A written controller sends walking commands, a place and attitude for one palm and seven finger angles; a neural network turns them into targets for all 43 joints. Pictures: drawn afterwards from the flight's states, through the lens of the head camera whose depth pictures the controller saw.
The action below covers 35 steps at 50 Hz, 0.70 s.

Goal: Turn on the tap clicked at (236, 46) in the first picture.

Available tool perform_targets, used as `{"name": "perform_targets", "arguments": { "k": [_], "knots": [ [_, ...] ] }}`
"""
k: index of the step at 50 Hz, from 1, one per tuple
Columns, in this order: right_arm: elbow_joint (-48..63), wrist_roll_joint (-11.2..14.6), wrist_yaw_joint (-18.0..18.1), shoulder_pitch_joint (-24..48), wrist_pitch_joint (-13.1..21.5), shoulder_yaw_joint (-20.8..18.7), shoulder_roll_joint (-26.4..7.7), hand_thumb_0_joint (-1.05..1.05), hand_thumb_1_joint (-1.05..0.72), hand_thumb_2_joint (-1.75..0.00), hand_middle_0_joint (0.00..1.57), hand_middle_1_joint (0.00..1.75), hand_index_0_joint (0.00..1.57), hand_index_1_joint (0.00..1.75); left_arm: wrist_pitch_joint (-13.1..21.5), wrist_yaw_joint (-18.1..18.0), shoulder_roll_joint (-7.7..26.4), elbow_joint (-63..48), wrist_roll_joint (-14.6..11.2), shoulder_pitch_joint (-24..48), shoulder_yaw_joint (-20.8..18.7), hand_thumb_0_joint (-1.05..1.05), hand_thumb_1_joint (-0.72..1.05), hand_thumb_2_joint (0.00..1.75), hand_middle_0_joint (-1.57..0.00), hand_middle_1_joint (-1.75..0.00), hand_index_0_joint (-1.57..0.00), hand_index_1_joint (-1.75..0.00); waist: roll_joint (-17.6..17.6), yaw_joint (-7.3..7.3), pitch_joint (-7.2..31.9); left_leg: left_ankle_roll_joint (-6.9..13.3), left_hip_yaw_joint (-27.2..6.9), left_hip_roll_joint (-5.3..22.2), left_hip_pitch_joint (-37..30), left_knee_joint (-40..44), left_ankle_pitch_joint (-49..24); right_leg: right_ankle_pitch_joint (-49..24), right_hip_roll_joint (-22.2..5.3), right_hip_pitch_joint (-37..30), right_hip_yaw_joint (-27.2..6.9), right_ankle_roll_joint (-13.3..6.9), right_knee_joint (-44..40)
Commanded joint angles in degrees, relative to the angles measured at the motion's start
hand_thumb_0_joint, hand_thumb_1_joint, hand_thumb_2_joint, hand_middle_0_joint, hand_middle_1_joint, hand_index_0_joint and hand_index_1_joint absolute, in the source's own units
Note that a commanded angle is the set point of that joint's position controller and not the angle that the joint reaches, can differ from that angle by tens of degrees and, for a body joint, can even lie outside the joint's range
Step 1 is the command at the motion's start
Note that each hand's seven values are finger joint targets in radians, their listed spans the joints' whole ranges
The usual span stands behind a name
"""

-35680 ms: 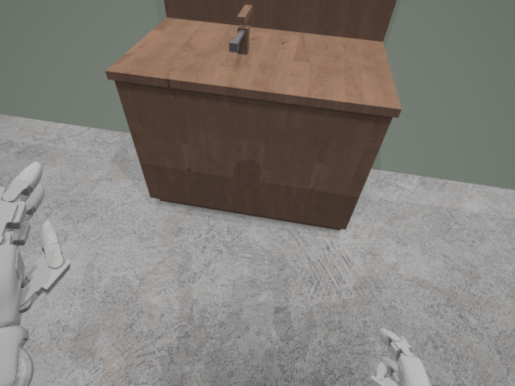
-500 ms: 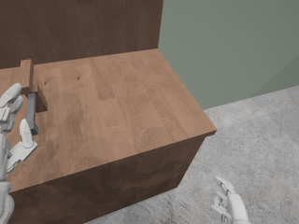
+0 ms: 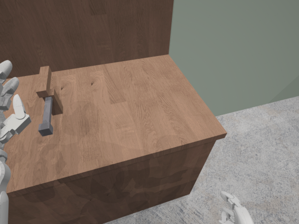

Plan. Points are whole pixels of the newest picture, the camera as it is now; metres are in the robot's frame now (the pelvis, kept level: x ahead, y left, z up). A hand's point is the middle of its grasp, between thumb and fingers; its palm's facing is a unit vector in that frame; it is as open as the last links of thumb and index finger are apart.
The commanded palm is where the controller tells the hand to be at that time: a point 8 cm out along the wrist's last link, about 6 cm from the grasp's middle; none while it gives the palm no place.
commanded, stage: turn the palm inward beside the body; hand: left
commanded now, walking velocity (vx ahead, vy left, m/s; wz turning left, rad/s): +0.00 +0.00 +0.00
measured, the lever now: (46, 129) +0.33 +0.34 +0.06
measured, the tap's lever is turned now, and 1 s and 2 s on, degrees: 0 0 0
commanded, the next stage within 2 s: none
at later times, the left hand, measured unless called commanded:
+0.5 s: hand (66, 151) +0.22 +0.20 +0.14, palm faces +0.43 -0.84 -0.32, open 7.4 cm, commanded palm +0.15 +0.25 +0.16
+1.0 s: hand (54, 165) +0.19 +0.22 +0.14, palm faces +0.49 -0.85 -0.20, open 7.4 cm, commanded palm +0.14 +0.26 +0.14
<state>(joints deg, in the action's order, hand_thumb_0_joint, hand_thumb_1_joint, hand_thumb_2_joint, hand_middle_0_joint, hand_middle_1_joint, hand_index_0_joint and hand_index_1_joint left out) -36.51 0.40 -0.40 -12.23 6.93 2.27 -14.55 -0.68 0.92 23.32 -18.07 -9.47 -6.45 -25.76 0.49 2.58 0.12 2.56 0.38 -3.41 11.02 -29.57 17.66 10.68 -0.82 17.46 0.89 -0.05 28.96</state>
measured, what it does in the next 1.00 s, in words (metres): stands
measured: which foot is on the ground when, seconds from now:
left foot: down 0.00-1.00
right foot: down 0.00-1.00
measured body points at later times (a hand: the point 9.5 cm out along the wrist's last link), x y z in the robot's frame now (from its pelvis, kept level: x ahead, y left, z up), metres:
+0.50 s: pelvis +0.00 -0.06 -0.02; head +0.00 -0.09 +0.43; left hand +0.19 +0.25 +0.16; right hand +0.21 -0.28 -0.10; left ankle -0.02 +0.08 -0.73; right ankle +0.05 -0.12 -0.73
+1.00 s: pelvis +0.01 -0.03 -0.02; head +0.01 -0.05 +0.43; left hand +0.16 +0.26 +0.15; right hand +0.22 -0.24 -0.09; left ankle -0.02 +0.08 -0.73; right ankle +0.05 -0.12 -0.73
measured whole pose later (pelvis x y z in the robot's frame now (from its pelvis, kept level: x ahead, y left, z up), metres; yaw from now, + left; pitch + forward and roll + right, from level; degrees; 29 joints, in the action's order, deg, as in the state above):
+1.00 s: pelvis +0.01 -0.03 -0.02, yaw +3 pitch +3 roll +0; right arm -35.8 2.1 4.6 -12.1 13.1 1.2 -13.1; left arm 5.3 -7.8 14.9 -25.3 -10.8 -28.0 -15.5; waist 2.3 3.8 4.6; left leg 0.4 -3.5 -2.2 19.4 -40.4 23.6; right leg 17.6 -0.2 24.7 5.2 -2.4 39.6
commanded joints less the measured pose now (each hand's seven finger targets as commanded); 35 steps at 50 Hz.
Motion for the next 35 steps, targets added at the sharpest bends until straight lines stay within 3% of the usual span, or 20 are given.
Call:
{"name": "perform_targets", "arguments": {
  "k": [1, 4, 5, 6, 7, 9, 10, 11, 13, 17, 20, 21, 22, 24, 26, 27, 30, 31, 33, 35],
  "knots": [
    [11.52, 1.76, -0.45, 11.14, 2.73, -3.68, -8.66, 0.0, -0.9, -0.9, 0.2, 0.3, 0.2, 0.3, -2.46, 0.93, 3.97, -13.81, 2.37, -10.06, 3.62, 0.0, 0.9, 0.9, -0.2, -0.3, -0.2, -0.3, -2.43, 2.2, 4.94, -3.93, -2.47, 4.12, 3.14, 4.34, -20.21, -5.15, 2.67, -3.09, 5.37, -1.86, 1.58],
    [11.84, -0.69, 0.22, 10.99, 2.45, -4.49, -7.68, 0.0, -0.9, -0.9, 0.2, 0.3, 0.2, 0.3, 5.88, -5.15, 7.49, -19.65, 4.24, -8.1, -1.36, 0.0, 0.9, 0.9, -0.2, -0.3, -0.2, -0.3, -4.92, 1.32, 7.41, -3.61, -3.5, 3.2, 6.72, 3.36, -10.87, 0.91, 2.74, -1.68, 4.76, -1.79, 3.2],
    [11.73, -1.03, 0.64, 11.07, 2.53, -4.69, -7.09, 0.0, -0.9, -0.9, 0.2, 0.3, 0.2, 0.3, 9.32, -7.19, 9.3, -21.58, 4.24, -7.41, -3.68, 0.0, 0.9, 0.9, -0.2, -0.3, -0.2, -0.3, -3.77, 1.58, 8.67, -3.12, -3.15, 3.1, 7.27, 2.71, -7.91, 3.2, 2.78, -1.23, 4.09, -1.68, 3.5],
    [11.52, -0.78, 1.02, 11.56, 2.69, -4.13, -6.58, 0.0, -0.9, -0.9, 0.2, 0.3, 0.2, 0.3, 12.68, -9.45, 13.79, -26.61, 4.16, -2.45, -7.15, 0.0, 0.9, 0.9, -0.2, -0.3, -0.2, -0.3, 0.07, 2.0, 9.68, -2.78, -2.82, 2.83, 7.76, 2.88, -2.81, 6.66, 2.91, -0.71, 2.96, -1.56, 3.77],
    [11.13, -1.46, 1.35, 10.14, 3.27, -4.24, -4.97, 0.0, -0.9, -0.9, 0.2, 0.3, 0.2, 0.3, 15.43, -11.27, 11.99, -25.32, 4.59, -1.4, -5.88, 0.0, 0.9, 0.9, -0.2, -0.3, -0.2, -0.3, 2.91, 2.1, 10.87, -2.73, -2.4, 2.41, 8.35, 2.55, -1.92, 8.31, 2.34, -1.29, 2.47, -1.99, 3.19],
    [8.5, -1.02, 1.7, 9.31, 3.97, -3.97, -4.36, 0.0, -0.9, -0.9, 0.2, 0.3, 0.2, 0.3, 18.64, -13.26, 8.61, -20.15, 4.49, -2.06, -3.59, 0.0, 0.9, 0.9, -0.2, -0.3, -0.2, -0.3, 6.7, 0.91, 7.45, -2.13, -2.1, 2.3, 10.45, 0.68, 3.96, 11.18, 1.89, 1.49, 1.54, -1.69, 2.9],
    [7.68, -0.98, 1.82, 9.0, 4.25, -3.89, -4.58, 0.0, -0.9, -0.9, 0.2, 0.3, 0.2, 0.3, 19.19, -13.59, 8.89, -18.14, 5.03, 0.0, -2.89, 0.0, 0.9, 0.9, -0.2, -0.3, -0.2, -0.3, 8.93, 0.11, 6.51, -1.73, -1.95, 1.96, 11.38, -0.36, 6.67, 12.36, 1.38, 2.56, 1.0, -1.61, 2.52],
    [7.43, -0.65, 2.09, 9.11, 4.11, -3.31, -4.8, 0.0, -0.9, -0.9, 0.2, 0.3, 0.2, 0.3, 18.55, -13.57, 10.24, -16.86, 5.82, 3.65, -2.78, 0.0, 0.9, 0.9, -0.2, -0.3, -0.2, -0.3, 8.22, -0.98, 5.27, -1.16, -1.84, 1.83, 12.14, -1.17, 9.06, 13.95, 0.93, 3.89, 0.26, -1.33, 1.53],
    [7.0, -0.41, 2.92, 9.81, 4.46, -3.16, -5.42, 0.0, -0.9, -0.9, 0.2, 0.3, 0.2, 0.3, 15.59, -11.1, 6.83, -11.15, 5.2, 3.8, 2.6, 0.0, 0.9, 0.9, -0.2, -0.3, -0.2, -0.3, 7.64, -1.95, 4.43, -0.73, -1.7, 1.31, 13.02, -2.57, 10.73, 16.3, -0.5, 3.51, -0.84, -1.2, -0.23],
    [8.01, 1.4, 5.24, 10.55, 3.84, -3.27, -6.75, 0.0, -0.9, -0.9, 0.2, 0.3, 0.2, 0.3, 5.17, -5.51, 8.09, -6.84, 2.38, 3.66, 5.37, 0.0, 0.9, 0.9, -0.2, -0.3, -0.2, -0.3, 2.79, -1.55, 5.15, -0.69, -1.33, 1.43, 15.22, -4.32, 8.0, 23.99, -3.52, -2.14, -7.03, -0.7, -5.98],
    [8.94, 1.72, 6.18, 12.13, 3.18, -3.72, -6.11, 0.0, -0.9, -0.9, 0.2, 0.3, 0.2, 0.3, 1.05, -5.12, 10.69, -9.55, 0.72, 0.15, 1.24, 0.0, 0.9, 0.9, -0.2, -0.3, -0.2, -0.3, -4.32, 0.81, 7.21, -1.89, -2.78, 3.19, 18.14, -6.52, 5.39, 25.49, -7.52, -7.04, -13.11, 1.24, -7.7],
    [8.43, 2.27, 5.93, 13.05, 3.09, -3.48, -5.32, 0.0, -0.9, -0.9, 0.2, 0.3, 0.2, 0.3, 1.34, -5.99, 11.57, -9.41, 0.67, -2.46, -1.5, 0.0, 0.9, 0.9, -0.2, -0.3, -0.2, -0.3, -3.79, 1.88, 6.31, -2.15, -2.78, 3.18, 18.14, -6.68, 5.07, 25.66, -7.22, -6.51, -13.06, 1.37, -7.59],
    [8.83, 2.08, 5.65, 12.66, 3.19, -3.67, -4.85, 0.0, -0.9, -0.9, 0.2, 0.3, 0.2, 0.3, 2.52, -6.4, 8.24, -11.72, -0.19, -2.81, 0.14, 0.0, 0.9, 0.9, -0.2, -0.3, -0.2, -0.3, -5.66, 1.35, 6.74, -2.3, -3.13, 3.56, 18.38, -6.5, 4.83, 24.05, -7.74, -6.49, -12.71, 1.91, -7.07],
    [8.38, 1.69, 5.13, 11.87, 3.44, -4.7, -4.75, 0.0, -0.9, -0.9, 0.2, 0.3, 0.2, 0.3, 5.42, -7.81, 9.09, -13.7, -1.85, -8.22, -4.18, 0.0, 0.9, 0.9, -0.2, -0.3, -0.2, -0.3, -8.58, 2.42, 9.5, -2.61, -3.76, 4.39, 18.87, -7.08, 3.13, 18.96, -7.96, -8.01, -12.75, 2.6, -5.29],
    [7.89, 1.74, 4.45, 11.54, 3.63, -4.97, -4.54, 0.0, -0.9, -0.9, 0.2, 0.3, 0.2, 0.3, 8.29, -9.32, 10.57, -15.89, -2.06, -12.39, -7.7, 0.0, 0.9, 0.9, -0.2, -0.3, -0.2, -0.3, -5.63, 3.4, 11.84, -2.5, -3.28, 4.41, 17.96, -7.25, 0.39, 11.1, -7.07, -9.06, -11.33, 2.36, -2.72],
    [8.29, 1.65, 4.17, 10.41, 3.75, -5.17, -4.32, 0.0, -0.9, -0.9, 0.2, 0.3, 0.2, 0.3, 9.09, -9.64, 7.93, -16.41, -2.44, -13.48, -5.56, 0.0, 0.9, 0.9, -0.2, -0.3, -0.2, -0.3, -5.55, 2.62, 12.72, -2.42, -2.76, 4.24, 18.19, -7.5, -1.72, 5.95, -7.1, -9.51, -10.48, 2.43, -1.1],
    [7.94, 1.6, 3.66, 7.34, 4.41, -5.34, -5.0, 0.0, -0.9, -0.9, 0.2, 0.3, 0.2, 0.3, 9.6, -9.97, 6.25, -15.88, -2.05, -18.21, -4.5, 0.0, 0.9, 0.9, -0.2, -0.3, -0.2, -0.3, -0.49, 1.82, 14.66, -1.89, -1.33, 3.48, 16.5, -8.28, -8.85, -9.47, -5.29, -9.6, -6.58, 1.53, 3.23],
    [7.85, 1.8, 3.76, 7.7, 4.56, -5.11, -5.2, 0.0, -0.9, -0.9, 0.2, 0.3, 0.2, 0.3, 9.47, -9.94, 6.36, -16.26, -1.41, -18.63, -4.63, 0.0, 0.9, 0.9, -0.2, -0.3, -0.2, -0.3, 1.84, 1.78, 14.08, -1.53, -0.91, 3.08, 15.67, -8.25, -9.9, -10.84, -4.57, -8.47, -5.37, 1.19, 3.77],
    [8.5, 1.71, 4.04, 5.64, 5.43, -5.32, -5.58, 0.0, -0.9, -0.9, 0.2, 0.3, 0.2, 0.3, 9.52, -8.7, 3.83, -16.99, -1.78, -19.04, -1.14, 0.0, 0.9, 0.9, -0.2, -0.3, -0.2, -0.3, 0.9, 0.73, 13.84, -0.92, -0.72, 2.8, 14.19, -8.0, -12.58, -14.03, -3.34, -7.38, -2.44, 0.77, 4.77],
    [8.59, 1.84, 4.63, 4.95, 6.48, -5.17, -6.25, 0.0, -0.9, -0.9, 0.2, 0.3, 0.2, 0.3, 9.9, -7.43, 3.18, -18.0, -2.32, -17.25, 0.81, 0.0, 0.9, 0.9, -0.2, -0.3, -0.2, -0.3, -0.41, 0.13, 12.57, -0.46, -1.42, 2.67, 13.63, -7.6, -12.87, -12.03, -2.57, -5.68, -1.0, 0.37, 4.9]
  ]
}}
